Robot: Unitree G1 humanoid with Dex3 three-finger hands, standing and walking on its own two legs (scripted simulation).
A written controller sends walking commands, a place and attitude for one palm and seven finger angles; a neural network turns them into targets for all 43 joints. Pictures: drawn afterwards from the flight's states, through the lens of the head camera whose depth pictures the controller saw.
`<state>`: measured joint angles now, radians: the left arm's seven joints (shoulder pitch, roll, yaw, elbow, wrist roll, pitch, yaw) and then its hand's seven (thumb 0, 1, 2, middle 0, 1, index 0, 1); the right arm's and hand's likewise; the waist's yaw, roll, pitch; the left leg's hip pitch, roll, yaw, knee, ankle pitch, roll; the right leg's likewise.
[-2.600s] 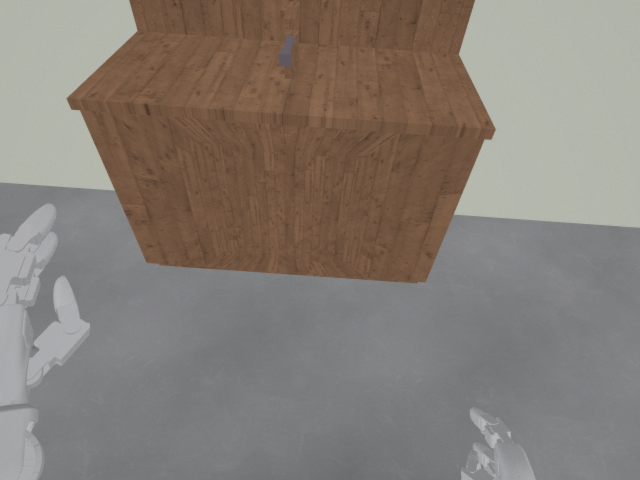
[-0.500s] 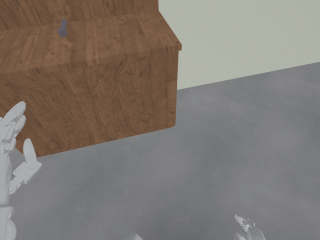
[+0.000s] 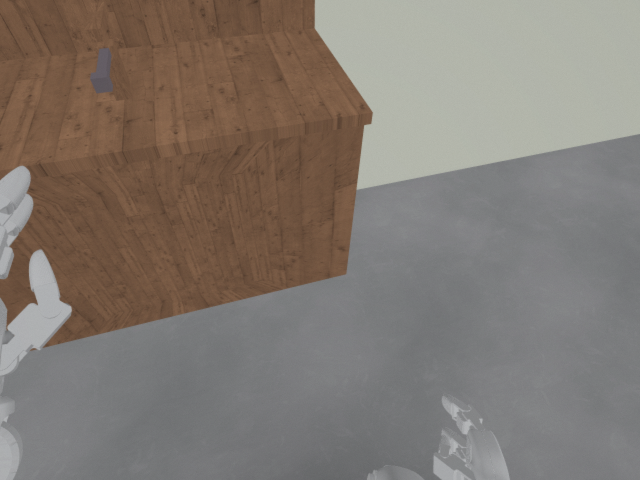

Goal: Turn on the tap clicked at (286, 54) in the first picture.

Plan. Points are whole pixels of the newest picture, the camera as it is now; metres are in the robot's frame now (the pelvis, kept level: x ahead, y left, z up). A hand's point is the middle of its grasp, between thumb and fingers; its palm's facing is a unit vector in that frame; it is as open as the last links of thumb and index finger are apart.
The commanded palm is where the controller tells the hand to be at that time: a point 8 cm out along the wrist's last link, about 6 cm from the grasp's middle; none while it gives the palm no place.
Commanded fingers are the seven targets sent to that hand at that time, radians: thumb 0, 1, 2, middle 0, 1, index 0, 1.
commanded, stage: take the last steps up to it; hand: left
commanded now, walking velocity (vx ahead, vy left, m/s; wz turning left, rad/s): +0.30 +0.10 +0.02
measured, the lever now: (101, 82) +0.74 +0.45 +0.10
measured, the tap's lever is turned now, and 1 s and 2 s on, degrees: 0 0 0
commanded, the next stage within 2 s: come to a stop and stand still in 1.20 s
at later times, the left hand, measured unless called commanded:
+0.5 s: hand (139, 205) +0.33 +0.20 +0.20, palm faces +0.38 -0.75 -0.54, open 7.4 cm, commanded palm +0.27 +0.26 +0.18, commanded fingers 0.00 0.90 0.90 -0.20 -0.30 -0.20 -0.30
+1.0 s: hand (142, 138) +0.43 +0.23 +0.21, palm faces +0.46 -0.72 -0.53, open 7.4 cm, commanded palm +0.38 +0.27 +0.18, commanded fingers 0.00 0.90 0.90 -0.20 -0.30 -0.20 -0.30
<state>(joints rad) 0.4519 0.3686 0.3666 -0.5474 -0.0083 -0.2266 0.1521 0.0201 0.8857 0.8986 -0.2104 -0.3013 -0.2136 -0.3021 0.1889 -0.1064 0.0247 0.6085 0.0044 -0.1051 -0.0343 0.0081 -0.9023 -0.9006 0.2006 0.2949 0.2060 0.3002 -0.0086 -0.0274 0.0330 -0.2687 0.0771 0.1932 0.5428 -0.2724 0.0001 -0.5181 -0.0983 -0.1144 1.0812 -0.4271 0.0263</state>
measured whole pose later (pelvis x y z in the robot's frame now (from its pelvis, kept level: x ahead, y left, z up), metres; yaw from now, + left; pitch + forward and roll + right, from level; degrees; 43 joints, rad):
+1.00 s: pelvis +0.23 -0.01 -0.01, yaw +1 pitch +0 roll +1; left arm 0.49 0.41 0.42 -0.54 -0.01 -0.27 0.16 0.02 0.88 0.90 -0.21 -0.30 -0.22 -0.30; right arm 0.25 -0.15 0.02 0.63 0.01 -0.12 -0.05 0.01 -0.90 -0.90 0.20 0.30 0.21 0.30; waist 0.02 0.06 0.04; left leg -0.32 0.09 0.13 0.64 -0.31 0.00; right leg -0.33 -0.05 -0.14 0.63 -0.29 0.00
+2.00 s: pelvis +0.26 -0.03 +0.01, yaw -2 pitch -2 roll +0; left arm 0.47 0.35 0.28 -0.41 -0.02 -0.18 0.07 0.02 0.89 0.90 -0.21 -0.30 -0.21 -0.30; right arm 0.25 -0.26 0.00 0.60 0.00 -0.13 -0.05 0.01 -0.90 -0.90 0.20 0.29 0.20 0.30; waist 0.01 -0.03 0.04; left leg -0.27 0.01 0.01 0.48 -0.21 0.01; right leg -0.25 0.06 -0.04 0.46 -0.18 -0.06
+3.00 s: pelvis +0.32 +0.02 +0.01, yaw +0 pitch +1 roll -1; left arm 0.44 0.38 0.34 -0.49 -0.06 -0.19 0.11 0.02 0.89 0.90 -0.21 -0.30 -0.21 -0.30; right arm 0.18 -0.21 0.03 0.56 -0.01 -0.09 -0.05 0.01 -0.90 -0.90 0.20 0.29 0.21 0.30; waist 0.03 -0.03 0.03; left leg -0.22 -0.06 -0.04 0.41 -0.20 0.05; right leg -0.16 0.03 0.00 0.36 -0.21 -0.01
